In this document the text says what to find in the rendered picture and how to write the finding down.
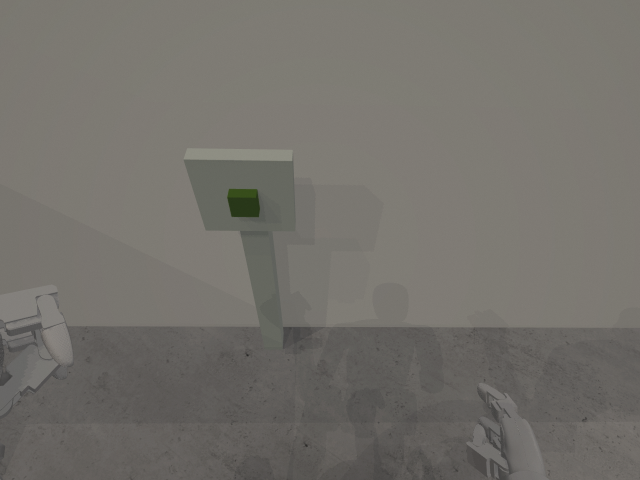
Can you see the right robot hand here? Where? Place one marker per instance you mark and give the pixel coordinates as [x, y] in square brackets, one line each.
[515, 447]

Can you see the panel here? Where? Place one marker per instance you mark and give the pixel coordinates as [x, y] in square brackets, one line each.
[212, 172]

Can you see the left robot hand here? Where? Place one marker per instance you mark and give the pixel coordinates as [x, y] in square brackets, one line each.
[30, 321]

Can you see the button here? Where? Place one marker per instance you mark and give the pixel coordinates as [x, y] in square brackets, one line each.
[243, 202]

